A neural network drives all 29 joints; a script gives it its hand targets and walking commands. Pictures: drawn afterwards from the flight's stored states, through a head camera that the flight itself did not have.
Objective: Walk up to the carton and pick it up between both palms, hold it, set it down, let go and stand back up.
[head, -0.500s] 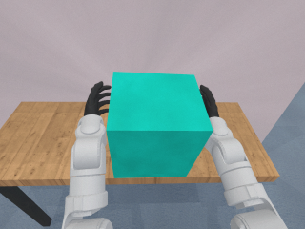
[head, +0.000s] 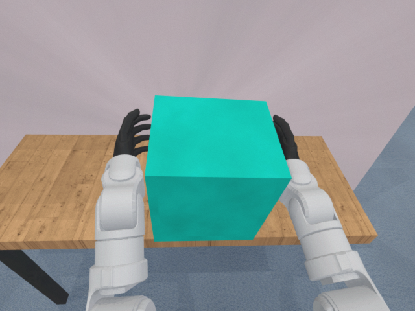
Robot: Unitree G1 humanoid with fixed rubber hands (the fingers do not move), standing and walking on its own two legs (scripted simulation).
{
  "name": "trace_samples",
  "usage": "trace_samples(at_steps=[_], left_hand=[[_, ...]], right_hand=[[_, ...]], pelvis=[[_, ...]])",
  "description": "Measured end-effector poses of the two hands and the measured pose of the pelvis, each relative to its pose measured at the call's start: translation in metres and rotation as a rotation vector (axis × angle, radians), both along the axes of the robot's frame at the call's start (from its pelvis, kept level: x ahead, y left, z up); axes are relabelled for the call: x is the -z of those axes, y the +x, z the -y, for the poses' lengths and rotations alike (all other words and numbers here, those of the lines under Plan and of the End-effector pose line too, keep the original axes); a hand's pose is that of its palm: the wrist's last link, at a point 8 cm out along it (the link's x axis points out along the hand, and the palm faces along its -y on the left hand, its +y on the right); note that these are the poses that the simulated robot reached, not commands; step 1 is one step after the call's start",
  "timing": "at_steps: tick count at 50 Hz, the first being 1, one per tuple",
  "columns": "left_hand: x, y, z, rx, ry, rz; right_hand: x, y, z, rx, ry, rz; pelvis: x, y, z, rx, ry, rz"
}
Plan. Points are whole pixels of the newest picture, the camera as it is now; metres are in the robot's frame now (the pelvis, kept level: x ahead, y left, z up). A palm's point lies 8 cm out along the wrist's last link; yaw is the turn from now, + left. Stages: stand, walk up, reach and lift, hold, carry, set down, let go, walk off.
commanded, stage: hold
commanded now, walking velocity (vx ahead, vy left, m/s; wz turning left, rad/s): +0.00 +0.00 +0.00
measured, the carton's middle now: (208, 173) +0.34 +0.01 +0.13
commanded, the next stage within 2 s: none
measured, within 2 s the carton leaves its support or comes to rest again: neither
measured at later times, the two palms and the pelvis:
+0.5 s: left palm (127, 150) +0.35 +0.15 +0.18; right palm (287, 154) +0.35 -0.14 +0.16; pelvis +0.00 +0.00 +0.00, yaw +0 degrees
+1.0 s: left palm (127, 150) +0.35 +0.14 +0.18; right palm (288, 155) +0.35 -0.14 +0.16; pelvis +0.00 +0.00 +0.00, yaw -1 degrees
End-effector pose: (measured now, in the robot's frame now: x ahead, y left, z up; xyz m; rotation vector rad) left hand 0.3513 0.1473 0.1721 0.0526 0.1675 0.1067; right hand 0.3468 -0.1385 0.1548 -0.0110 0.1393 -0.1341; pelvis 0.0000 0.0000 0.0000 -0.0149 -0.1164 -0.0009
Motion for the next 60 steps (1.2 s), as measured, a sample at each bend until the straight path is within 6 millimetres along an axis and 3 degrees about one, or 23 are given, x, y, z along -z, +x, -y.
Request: trace_samples(at_steps=[10,18,48,60], left_hand=[[-0.015,-0.001,0.003,0.01,0.001,0.024],[-0.008,0.0,0.002,0.011,0.002,-0.008],[-0.011,-0.002,0.003,0.014,0.001,0.021],[-0.001,0.003,0.001,-0.002,0.017,0.006]], right_hand=[[-0.013,-0.003,0.003,0.011,0.021,0.023],[-0.003,-0.001,0.002,0.01,0.026,-0.007],[-0.008,-0.002,0.003,0.009,0.015,0.024],[0.004,0.007,0.0,-0.005,0.012,0.01]], pelvis=[[0.0,-0.003,-0.001,0.003,0.001,0.004],[0.0,-0.004,-0.002,0.004,0.001,0.011],[0.0,0.0,0.001,0.004,0.004,0.012],[0.0,0.003,0.002,0.009,0.006,-0.01]])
